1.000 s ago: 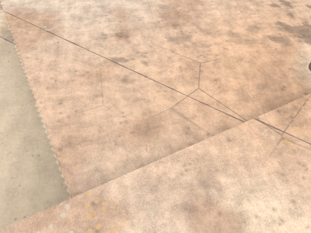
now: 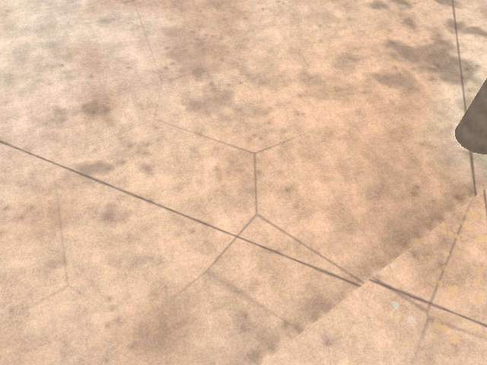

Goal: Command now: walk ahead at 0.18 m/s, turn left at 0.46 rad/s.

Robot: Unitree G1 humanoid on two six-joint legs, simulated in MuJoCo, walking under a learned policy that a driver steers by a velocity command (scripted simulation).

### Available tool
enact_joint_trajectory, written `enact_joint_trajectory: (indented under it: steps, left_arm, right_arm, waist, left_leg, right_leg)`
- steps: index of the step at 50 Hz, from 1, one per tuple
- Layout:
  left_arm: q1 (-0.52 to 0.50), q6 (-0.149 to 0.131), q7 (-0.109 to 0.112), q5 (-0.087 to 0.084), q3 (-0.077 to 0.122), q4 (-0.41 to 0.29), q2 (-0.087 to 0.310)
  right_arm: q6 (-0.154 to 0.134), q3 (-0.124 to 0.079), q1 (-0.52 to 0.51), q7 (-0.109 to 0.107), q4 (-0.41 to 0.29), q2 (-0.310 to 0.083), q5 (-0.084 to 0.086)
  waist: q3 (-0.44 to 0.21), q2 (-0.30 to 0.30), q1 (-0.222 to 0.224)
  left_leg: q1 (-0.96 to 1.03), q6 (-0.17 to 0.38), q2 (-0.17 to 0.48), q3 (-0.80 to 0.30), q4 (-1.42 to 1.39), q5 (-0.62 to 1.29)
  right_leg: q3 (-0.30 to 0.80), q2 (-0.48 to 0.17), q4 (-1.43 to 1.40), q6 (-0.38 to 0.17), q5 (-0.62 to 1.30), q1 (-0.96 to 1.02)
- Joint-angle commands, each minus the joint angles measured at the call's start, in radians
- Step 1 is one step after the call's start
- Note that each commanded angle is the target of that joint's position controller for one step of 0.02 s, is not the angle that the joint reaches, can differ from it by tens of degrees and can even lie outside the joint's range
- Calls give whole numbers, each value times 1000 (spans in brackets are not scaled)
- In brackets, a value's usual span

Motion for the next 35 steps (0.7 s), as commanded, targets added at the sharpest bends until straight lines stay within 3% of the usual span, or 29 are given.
enact_joint_trajectory:
  steps: [1,3,5,7,10,12,15,17,18,19,20,21,22,23,24,27,31,35]
  left_arm:
    - [9,10,14,3,39,-97,136]
    - [52,21,26,11,32,-85,102]
    - [47,23,38,17,28,-83,90]
    - [22,27,42,16,28,-85,88]
    - [-52,31,35,7,29,-106,83]
    - [-89,24,28,4,29,-118,82]
    - [-98,0,13,0,35,-122,91]
    - [-45,-15,6,-3,44,-105,98]
    - [-22,-18,9,5,57,-100,136]
    - [-46,-9,19,20,68,-123,201]
    - [-28,4,14,53,78,-102,225]
    - [-36,6,15,40,69,-117,174]
    - [-64,10,19,28,57,-123,127]
    - [-93,15,20,18,51,-132,108]
    - [-108,20,23,8,50,-131,106]
    - [-92,37,29,17,57,-117,117]
    - [-95,51,32,12,76,-106,156]
    - [-108,51,18,-11,87,-91,178]
  right_arm:
    - [19,-37,58,-20,-74,-133,-7]
    - [22,-45,34,-25,-82,-148,-13]
    - [28,-53,40,-38,-79,-166,-8]
    - [45,-57,37,-53,-81,-173,3]
    - [73,-57,26,-71,-91,-171,12]
    - [83,-58,32,-76,-94,-171,10]
    - [93,-59,45,-73,-98,-165,10]
    - [100,-55,19,-75,-108,-154,22]
    - [101,-45,33,-76,-113,-124,22]
    - [100,-29,98,-72,-111,-61,4]
    - [86,-42,71,-67,-151,-111,8]
    - [80,-65,96,-64,-125,-184,-5]
    - [88,-77,107,-64,-97,-201,8]
    - [104,-77,120,-71,-76,-179,15]
    - [115,-72,114,-72,-81,-159,15]
    - [122,-53,58,-66,-114,-95,25]
    - [117,-43,7,-47,-154,-76,18]
    - [124,-55,30,-29,-161,-97,17]
  waist:
    - [-174,35,5]
    - [-167,76,32]
    - [-204,78,31]
    - [-238,81,23]
    - [-213,109,1]
    - [-188,136,-15]
    - [-190,165,-23]
    - [-192,165,19]
    - [-206,126,17]
    - [-224,-92,-35]
    - [-176,-314,-32]
    - [-182,-213,-17]
    - [-169,-144,-19]
    - [-158,-108,-28]
    - [-138,-113,-23]
    - [-129,-165,5]
    - [-165,-194,34]
    - [-159,-205,27]
  left_leg:
    - [263,208,277,-363,-201,339]
    - [175,208,247,-318,-213,415]
    - [176,205,235,-299,-192,477]
    - [184,180,218,-306,-180,370]
    - [166,142,185,-350,-190,70]
    - [173,134,179,-393,-186,-31]
    - [232,129,187,-461,-127,59]
    - [237,90,156,-481,-67,101]
    - [180,46,115,-453,0,-14]
    - [69,-14,5,-297,217,-356]
    - [-133,-64,-76,-151,388,-566]
    - [-161,-103,-10,-161,556,-529]
    - [-156,-126,4,-154,621,-465]
    - [-153,-148,17,-137,658,-422]
    - [-168,-164,25,-124,682,-381]
    - [-145,-184,47,-47,571,-317]
    - [-29,-172,93,-6,366,-299]
    - [85,-127,90,46,178,-263]
  right_leg:
    - [43,-76,-26,9,54,-190]
    - [24,-66,-125,30,76,-141]
    - [25,-55,-219,52,131,-137]
    - [38,-49,-286,66,213,-131]
    - [51,-33,-399,69,278,-124]
    - [61,-21,-481,64,274,-112]
    - [65,0,-615,46,233,-54]
    - [50,-5,-834,17,351,72]
    - [100,-101,-896,-19,442,188]
    - [282,-326,-904,-113,647,291]
    - [485,-444,-925,-276,815,293]
    - [451,-446,-907,-303,818,306]
    - [331,-379,-884,-260,804,292]
    - [245,-322,-873,-221,769,285]
    - [204,-309,-873,-216,777,276]
    - [97,-270,-901,-223,756,285]
    - [47,-311,-906,-243,730,301]
    - [20,-339,-883,-228,666,280]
